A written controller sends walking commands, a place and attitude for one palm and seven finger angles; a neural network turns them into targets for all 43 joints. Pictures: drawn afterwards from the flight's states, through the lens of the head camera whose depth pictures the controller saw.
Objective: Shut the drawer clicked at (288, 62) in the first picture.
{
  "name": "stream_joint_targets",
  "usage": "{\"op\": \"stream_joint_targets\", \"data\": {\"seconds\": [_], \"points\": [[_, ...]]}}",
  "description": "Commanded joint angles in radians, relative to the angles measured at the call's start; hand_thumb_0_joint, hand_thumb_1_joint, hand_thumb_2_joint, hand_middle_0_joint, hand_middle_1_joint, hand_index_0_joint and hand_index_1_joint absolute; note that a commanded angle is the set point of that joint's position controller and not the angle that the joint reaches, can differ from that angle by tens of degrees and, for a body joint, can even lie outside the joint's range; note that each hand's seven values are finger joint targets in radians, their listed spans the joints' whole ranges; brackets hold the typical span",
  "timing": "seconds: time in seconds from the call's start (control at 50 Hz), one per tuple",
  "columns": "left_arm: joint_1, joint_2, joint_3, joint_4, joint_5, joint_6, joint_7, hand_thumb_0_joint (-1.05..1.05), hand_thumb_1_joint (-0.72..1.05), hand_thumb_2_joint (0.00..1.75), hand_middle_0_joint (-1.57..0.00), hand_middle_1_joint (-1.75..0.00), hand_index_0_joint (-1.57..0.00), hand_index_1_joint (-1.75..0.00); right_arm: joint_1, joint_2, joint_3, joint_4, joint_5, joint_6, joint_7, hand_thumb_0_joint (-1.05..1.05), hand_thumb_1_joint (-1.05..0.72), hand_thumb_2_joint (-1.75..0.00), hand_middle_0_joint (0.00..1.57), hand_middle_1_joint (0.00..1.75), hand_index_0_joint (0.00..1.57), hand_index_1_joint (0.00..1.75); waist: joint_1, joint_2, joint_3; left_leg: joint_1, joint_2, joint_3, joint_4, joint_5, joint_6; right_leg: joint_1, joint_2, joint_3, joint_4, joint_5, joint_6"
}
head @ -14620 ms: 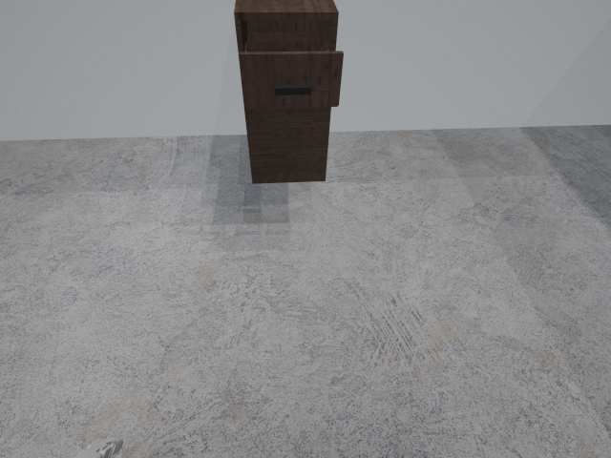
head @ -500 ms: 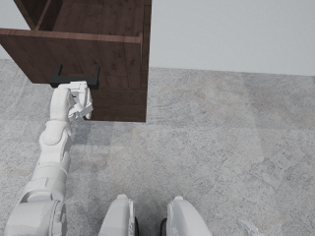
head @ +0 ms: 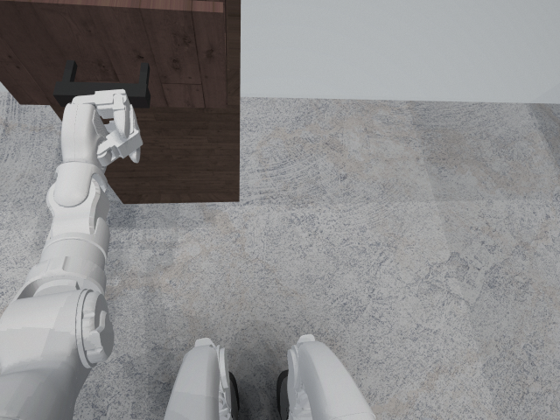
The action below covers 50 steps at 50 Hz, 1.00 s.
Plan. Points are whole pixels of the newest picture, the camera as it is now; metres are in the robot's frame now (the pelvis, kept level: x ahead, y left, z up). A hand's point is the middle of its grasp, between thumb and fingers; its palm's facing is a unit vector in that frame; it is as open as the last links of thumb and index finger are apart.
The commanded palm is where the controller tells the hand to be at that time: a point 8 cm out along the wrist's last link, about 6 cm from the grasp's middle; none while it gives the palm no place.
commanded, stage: push the drawer shut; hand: left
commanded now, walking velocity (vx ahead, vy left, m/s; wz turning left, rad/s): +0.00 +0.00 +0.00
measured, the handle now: (106, 82) +0.58 +0.21 +0.04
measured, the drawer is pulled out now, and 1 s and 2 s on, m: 0.09 0.00 0.00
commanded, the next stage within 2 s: pull the fist back off the drawer in 1.18 s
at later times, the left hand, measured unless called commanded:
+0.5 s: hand (141, 98) +0.56 +0.16 +0.04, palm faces +0.01 -1.00 -0.02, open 3.3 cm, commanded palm +0.55 +0.19 +0.04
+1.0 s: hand (140, 77) +0.60 +0.17 +0.04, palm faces +0.01 -1.00 -0.03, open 3.3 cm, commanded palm +0.61 +0.18 +0.04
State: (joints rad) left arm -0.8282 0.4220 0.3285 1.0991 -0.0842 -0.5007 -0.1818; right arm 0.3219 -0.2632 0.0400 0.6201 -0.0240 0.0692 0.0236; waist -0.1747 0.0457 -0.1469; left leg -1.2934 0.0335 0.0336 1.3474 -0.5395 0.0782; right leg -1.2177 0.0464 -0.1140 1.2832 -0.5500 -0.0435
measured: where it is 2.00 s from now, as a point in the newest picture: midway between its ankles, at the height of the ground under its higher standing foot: outside the picture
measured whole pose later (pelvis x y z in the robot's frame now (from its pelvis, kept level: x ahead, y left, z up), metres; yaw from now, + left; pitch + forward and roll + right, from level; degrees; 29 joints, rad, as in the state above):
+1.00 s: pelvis +0.00 -0.01 -0.02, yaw -2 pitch +33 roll -7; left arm -1.21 0.68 0.41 1.31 0.05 -0.38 -0.17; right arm 0.39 -0.26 0.09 0.62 -0.07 0.08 0.04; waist -0.30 0.06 -0.12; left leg -1.46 0.06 -0.02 1.42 -0.55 0.07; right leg -1.36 0.07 -0.16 1.31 -0.55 -0.06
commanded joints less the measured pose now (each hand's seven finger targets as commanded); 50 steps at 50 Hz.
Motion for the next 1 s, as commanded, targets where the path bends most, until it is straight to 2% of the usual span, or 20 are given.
{"op": "stream_joint_targets", "data": {"seconds": [0.0,0.02,0.06,0.16,0.2,0.26,0.28,0.34,0.4,0.44,0.48,0.52,0.7,0.72,0.74,0.8,0.82,0.86,0.92,0.98], "points": [[-0.486,0.254,0.054,-0.192,-0.003,-0.054,0.016,0.0,0.9,0.9,-1.4,-1.6,-1.4,-1.6,0.165,-0.194,-0.064,-0.048,0.001,-0.007,-0.015,0.0,-0.9,-0.9,0.2,0.3,0.2,0.3,-0.032,0.111,-0.528,0.486,0.002,-0.155,-0.147,0.339,-0.042,0.116,0.013,0.083,-0.156,0.231,0.012],[-0.503,0.236,0.038,-0.174,-0.004,-0.05,0.015,0.0,0.9,0.9,-1.4,-1.6,-1.4,-1.6,0.167,-0.192,-0.062,-0.044,0.001,-0.006,-0.015,0.0,-0.9,-0.9,0.2,0.3,0.2,0.3,-0.045,0.099,-0.52,0.473,0.001,-0.155,-0.142,0.329,-0.039,0.114,0.013,0.086,-0.162,0.227,0.014],[-0.53,0.28,0.068,-0.147,0.003,-0.045,0.018,0.0,0.9,0.9,-1.4,-1.6,-1.4,-1.6,0.179,-0.196,-0.058,-0.039,-0.003,-0.006,-0.015,0.0,-0.9,-0.9,0.2,0.3,0.2,0.3,-0.049,0.106,-0.493,0.447,0.001,-0.155,-0.139,0.312,-0.037,0.106,0.015,0.085,-0.158,0.211,0.012],[-0.586,0.263,0.042,-0.161,0.019,-0.045,0.021,0.0,0.9,0.9,-1.4,-1.6,-1.4,-1.6,0.2,-0.198,-0.061,-0.034,-0.011,0.0,-0.007,0.0,-0.9,-0.9,0.2,0.3,0.2,0.3,-0.055,0.199,-0.566,0.556,0.012,-0.185,-0.135,0.399,-0.05,0.044,0.014,0.07,-0.138,0.243,0.006],[-0.611,0.257,0.032,-0.153,0.024,-0.036,0.023,0.0,0.9,0.9,-1.4,-1.6,-1.4,-1.6,0.208,-0.199,-0.061,-0.028,-0.014,0.006,-0.004,0.0,-0.9,-0.9,0.2,0.3,0.2,0.3,-0.069,0.18,-0.566,0.551,0.014,-0.188,-0.127,0.397,-0.048,0.04,0.016,0.07,-0.142,0.243,0.01],[-0.653,0.302,0.054,-0.122,0.035,-0.023,0.03,0.0,0.9,0.9,-1.4,-1.6,-1.4,-1.6,0.222,-0.205,-0.054,-0.023,-0.017,0.009,-0.005,0.0,-0.9,-0.9,0.2,0.3,0.2,0.3,-0.083,0.162,-0.538,0.504,0.014,-0.187,-0.123,0.371,-0.041,0.046,0.017,0.071,-0.142,0.232,0.01],[-0.673,0.308,0.054,-0.142,0.039,-0.023,0.032,0.0,0.9,0.9,-1.4,-1.6,-1.4,-1.6,0.222,-0.205,-0.054,-0.027,-0.017,0.01,-0.004,0.0,-0.9,-0.9,0.2,0.3,0.2,0.3,-0.081,0.192,-0.557,0.514,0.014,-0.185,-0.119,0.383,-0.042,0.046,0.017,0.073,-0.141,0.238,0.011],[-0.663,0.304,0.05,-0.121,0.045,-0.012,0.032,0.0,0.9,0.9,-1.4,-1.6,-1.4,-1.6,0.233,-0.202,-0.052,-0.025,-0.02,0.016,-0.001,0.0,-0.9,-0.9,0.2,0.3,0.2,0.3,-0.084,0.184,-0.573,0.519,0.015,-0.184,-0.115,0.41,-0.042,0.059,0.021,0.072,-0.144,0.259,0.01],[-0.682,0.352,0.078,-0.124,0.049,-0.009,0.03,0.0,0.9,0.9,-1.4,-1.6,-1.4,-1.6,0.243,-0.206,-0.049,-0.026,-0.021,0.019,0.001,0.0,-0.9,-0.9,0.2,0.3,0.2,0.3,-0.08,0.2,-0.583,0.513,0.016,-0.18,-0.106,0.433,-0.041,0.069,0.023,0.073,-0.138,0.276,0.009],[-0.713,0.325,0.048,-0.119,0.055,-0.003,0.028,0.0,0.9,0.9,-1.4,-1.6,-1.4,-1.6,0.244,-0.202,-0.046,-0.025,-0.023,0.021,0.004,0.0,-0.9,-0.9,0.2,0.3,0.2,0.3,-0.097,0.207,-0.573,0.502,0.016,-0.177,-0.101,0.424,-0.038,0.059,0.023,0.076,-0.143,0.272,0.011],[-0.761,0.345,0.057,-0.119,0.059,-0.001,0.03,0.0,0.9,0.9,-1.4,-1.6,-1.4,-1.6,0.256,-0.207,-0.046,-0.017,-0.026,0.019,0.005,0.0,-0.9,-0.9,0.2,0.3,0.2,0.3,-0.111,0.221,-0.572,0.512,0.019,-0.186,-0.092,0.429,-0.038,0.032,0.023,0.071,-0.136,0.269,0.011],[-0.75,0.394,0.089,-0.087,0.064,0.011,0.034,0.0,0.9,0.9,-1.4,-1.6,-1.4,-1.6,0.264,-0.211,-0.041,-0.02,-0.027,0.023,0.002,0.0,-0.9,-0.9,0.2,0.3,0.2,0.3,-0.111,0.189,-0.558,0.465,0.017,-0.176,-0.089,0.41,-0.032,0.062,0.027,0.076,-0.142,0.267,0.012],[-0.811,0.416,0.091,-0.126,0.075,0.018,0.025,0.0,0.9,0.9,-1.4,-1.6,-1.4,-1.6,0.289,-0.21,-0.039,-0.014,-0.034,0.02,0.011,0.0,-0.9,-0.9,0.2,0.3,0.2,0.3,-0.11,0.28,-0.634,0.526,0.024,-0.185,-0.077,0.484,-0.039,0.053,0.03,0.071,-0.129,0.309,0.006],[-0.82,0.434,0.105,-0.119,0.074,0.024,0.028,0.0,0.9,0.9,-1.4,-1.6,-1.4,-1.6,0.296,-0.212,-0.038,-0.009,-0.034,0.02,0.01,0.0,-0.9,-0.9,0.2,0.3,0.2,0.3,-0.121,0.249,-0.627,0.515,0.025,-0.185,-0.075,0.482,-0.036,0.061,0.031,0.071,-0.134,0.315,0.009],[-0.82,0.438,0.098,-0.108,0.08,0.029,0.027,0.0,0.9,0.9,-1.4,-1.6,-1.4,-1.6,0.295,-0.214,-0.036,-0.011,-0.033,0.021,0.009,0.0,-0.9,-0.9,0.2,0.3,0.2,0.3,-0.12,0.257,-0.613,0.504,0.025,-0.184,-0.076,0.472,-0.036,0.06,0.03,0.073,-0.136,0.308,0.008],[-0.882,0.423,0.074,-0.063,0.089,0.044,0.033,0.0,0.9,0.9,-1.4,-1.6,-1.4,-1.6,0.304,-0.213,-0.031,0.001,-0.034,0.017,0.009,0.0,-0.9,-0.9,0.2,0.3,0.2,0.3,-0.155,0.237,-0.561,0.453,0.025,-0.185,-0.067,0.417,-0.028,0.029,0.033,0.074,-0.142,0.271,0.013],[-0.905,0.473,0.105,-0.07,0.093,0.044,0.038,0.0,0.9,0.9,-1.4,-1.6,-1.4,-1.6,0.312,-0.217,-0.029,0.002,-0.037,0.016,0.006,0.0,-0.9,-0.9,0.2,0.3,0.2,0.3,-0.155,0.229,-0.561,0.438,0.026,-0.184,-0.064,0.412,-0.026,0.039,0.032,0.072,-0.138,0.268,0.013],[-0.951,0.475,0.099,-0.097,0.099,0.038,0.039,0.0,0.9,0.9,-1.4,-1.6,-1.4,-1.6,0.317,-0.215,-0.029,0.001,-0.04,0.008,0.006,0.0,-0.9,-0.9,0.2,0.3,0.2,0.3,-0.158,0.275,-0.603,0.454,0.023,-0.183,-0.056,0.429,-0.026,0.036,0.032,0.078,-0.131,0.281,0.009],[-0.959,0.495,0.093,-0.029,0.11,0.058,0.037,0.0,0.9,0.9,-1.4,-1.6,-1.4,-1.6,0.321,-0.219,-0.019,0.005,-0.04,0.005,0.004,0.0,-0.9,-0.9,0.2,0.3,0.2,0.3,-0.178,0.257,-0.558,0.405,0.024,-0.182,-0.044,0.399,-0.023,0.016,0.035,0.077,-0.134,0.255,0.012],[-1.016,0.533,0.102,-0.046,0.119,0.058,0.028,0.0,0.9,0.9,-1.4,-1.6,-1.4,-1.6,0.33,-0.222,-0.016,0.003,-0.04,-0.001,0.002,0.0,-0.9,-0.9,0.2,0.3,0.2,0.3,-0.183,0.296,-0.6,0.412,0.024,-0.185,-0.033,0.399,-0.022,0.009,0.036,0.076,-0.122,0.253,0.01]]}}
